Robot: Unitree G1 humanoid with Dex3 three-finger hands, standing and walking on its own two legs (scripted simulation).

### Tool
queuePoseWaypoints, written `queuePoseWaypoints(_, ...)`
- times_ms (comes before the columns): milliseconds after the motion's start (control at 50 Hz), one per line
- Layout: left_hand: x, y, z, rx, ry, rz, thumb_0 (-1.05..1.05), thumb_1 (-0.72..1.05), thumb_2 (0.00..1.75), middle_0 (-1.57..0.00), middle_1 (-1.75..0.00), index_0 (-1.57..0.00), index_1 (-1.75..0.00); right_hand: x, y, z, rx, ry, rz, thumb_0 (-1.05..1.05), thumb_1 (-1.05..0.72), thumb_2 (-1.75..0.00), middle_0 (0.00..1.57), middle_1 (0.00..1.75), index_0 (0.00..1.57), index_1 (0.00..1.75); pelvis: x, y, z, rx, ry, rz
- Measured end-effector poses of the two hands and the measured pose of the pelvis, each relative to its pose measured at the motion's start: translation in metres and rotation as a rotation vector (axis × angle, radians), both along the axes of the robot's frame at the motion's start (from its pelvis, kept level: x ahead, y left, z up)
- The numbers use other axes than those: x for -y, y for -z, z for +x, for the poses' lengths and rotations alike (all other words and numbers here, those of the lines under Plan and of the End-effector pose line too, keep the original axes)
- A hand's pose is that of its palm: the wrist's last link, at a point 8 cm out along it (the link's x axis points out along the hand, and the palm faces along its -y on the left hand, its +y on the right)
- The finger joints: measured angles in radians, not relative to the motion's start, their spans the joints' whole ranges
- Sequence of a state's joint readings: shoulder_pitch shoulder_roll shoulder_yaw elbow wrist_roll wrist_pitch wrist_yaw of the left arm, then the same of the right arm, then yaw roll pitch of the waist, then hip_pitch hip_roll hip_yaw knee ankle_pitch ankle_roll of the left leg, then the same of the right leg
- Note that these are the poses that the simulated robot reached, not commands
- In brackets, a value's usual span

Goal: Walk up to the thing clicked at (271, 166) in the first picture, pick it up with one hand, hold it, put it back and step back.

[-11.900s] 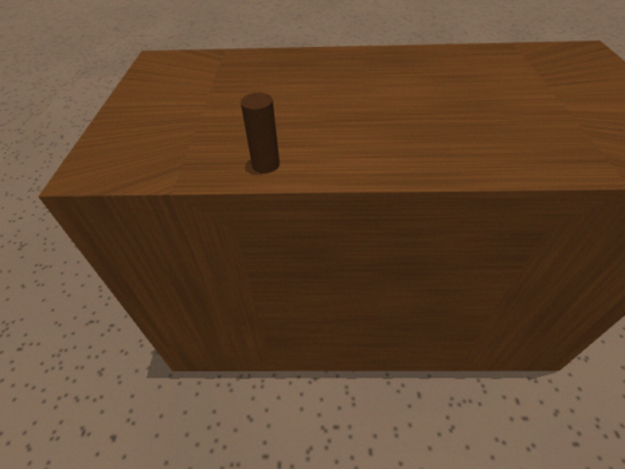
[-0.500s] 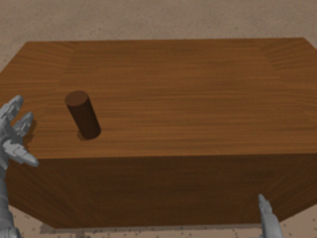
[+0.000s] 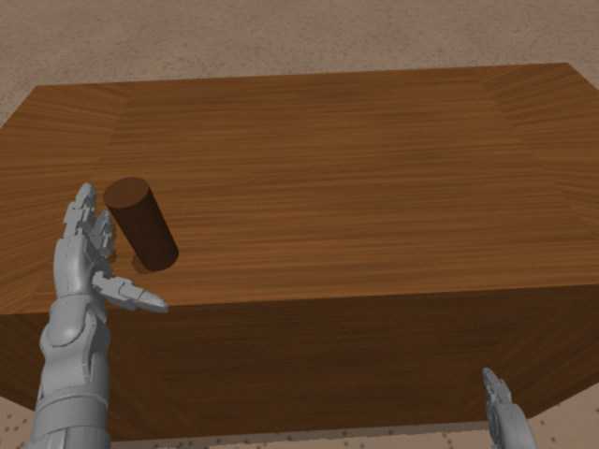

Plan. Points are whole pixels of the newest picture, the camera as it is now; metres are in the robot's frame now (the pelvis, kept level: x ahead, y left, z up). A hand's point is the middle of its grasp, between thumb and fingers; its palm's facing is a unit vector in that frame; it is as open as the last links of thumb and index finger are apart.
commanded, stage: close in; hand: left
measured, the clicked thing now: (145, 227) +0.39 +0.22 +0.11
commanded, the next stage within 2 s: rest palm in 0.14 s
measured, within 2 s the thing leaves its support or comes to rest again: leaves its support in 1.46 s
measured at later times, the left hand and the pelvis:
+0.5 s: hand (151, 243) +0.36 +0.20 +0.11, palm faces +0.23 -0.97 -0.01, open 17.4 cm; pelvis -0.01 -0.01 +0.00, yaw +0 degrees
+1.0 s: hand (150, 221) +0.40 +0.21 +0.11, palm faces +0.21 -0.98 +0.01, open 11.2 cm; pelvis -0.01 +0.01 +0.00, yaw -1 degrees
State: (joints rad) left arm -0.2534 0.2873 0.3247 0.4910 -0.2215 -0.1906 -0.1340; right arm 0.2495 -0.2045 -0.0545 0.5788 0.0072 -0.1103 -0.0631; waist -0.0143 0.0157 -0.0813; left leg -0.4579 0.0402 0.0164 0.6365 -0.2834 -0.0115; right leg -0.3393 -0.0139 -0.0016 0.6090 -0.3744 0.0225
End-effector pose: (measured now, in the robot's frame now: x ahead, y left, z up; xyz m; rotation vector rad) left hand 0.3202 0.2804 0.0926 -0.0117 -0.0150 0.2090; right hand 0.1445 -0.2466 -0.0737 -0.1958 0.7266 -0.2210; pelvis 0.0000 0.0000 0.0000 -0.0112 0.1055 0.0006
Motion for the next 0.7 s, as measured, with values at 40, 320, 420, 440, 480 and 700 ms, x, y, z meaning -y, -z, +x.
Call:
queuePoseWaypoints(40, 0.002, -0.002, -0.002, 0.007, -0.009, 0.003, -0.01, -0.56, 0.01, -0.05, -0.05, -0.07, -0.03, 0.001, 0.001, -0.004, -0.013, 0.002, 0.006, -0.01, 0.52, -0.05, 0.05, 0.05, 0.06, 0.05, 0.002, 0.0, 0.0, 0.005, 0.0, 0.002)
queuePoseWaypoints(320, 0.022, -0.017, 0.001, 0.008, -0.009, 0.015, -0.01, -0.59, 0.0, -0.06, -0.02, -0.08, -0.01, 0.008, 0.002, -0.006, -0.003, 0.006, 0.022, -0.01, 0.5, -0.06, 0.05, 0.05, 0.05, 0.05, 0.007, 0.0, -0.008, 0.029, -0.002, 0.006)
queuePoseWaypoints(420, 0.031, -0.014, 0.003, -0.007, -0.008, -0.003, -0.01, -0.6, 0.0, -0.09, -0.02, -0.09, -0.02, 0.01, -0.002, -0.009, 0.007, 0.009, 0.018, -0.01, 0.5, -0.06, 0.05, 0.05, 0.05, 0.05, 0.008, 0.0, -0.009, 0.034, -0.001, 0.009)
queuePoseWaypoints(440, 0.031, -0.013, 0.004, -0.013, -0.01, -0.002, -0.01, -0.6, 0.0, -0.1, -0.02, -0.1, -0.02, 0.011, -0.002, -0.01, 0.006, 0.012, 0.016, -0.01, 0.5, -0.06, 0.05, 0.05, 0.05, 0.05, 0.009, 0.0, -0.01, 0.035, -0.001, 0.009)
queuePoseWaypoints(480, 0.03, -0.012, 0.005, -0.023, -0.015, 0.012, -0.01, -0.6, 0.01, -0.13, -0.05, -0.14, -0.05, 0.012, -0.004, -0.011, 0.005, 0.017, 0.012, -0.01, 0.5, -0.06, 0.05, 0.05, 0.05, 0.05, 0.009, 0.0, -0.011, 0.037, 0.001, 0.009)
queuePoseWaypoints(700, 0.012, -0.03, 0.026, 0.005, -0.028, 0.014, -0.01, -0.53, 0.15, -0.39, -0.26, -0.39, -0.26, 0.012, -0.012, -0.012, 0.026, 0.021, -0.007, -0.01, 0.49, -0.06, 0.05, 0.05, 0.05, 0.05, 0.005, 0.0, -0.012, 0.033, 0.002, 0.004)
